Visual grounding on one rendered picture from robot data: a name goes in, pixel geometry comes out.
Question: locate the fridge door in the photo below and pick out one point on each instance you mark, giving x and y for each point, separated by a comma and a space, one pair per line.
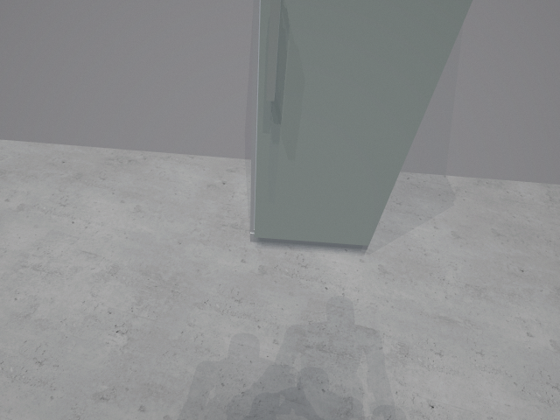
353, 81

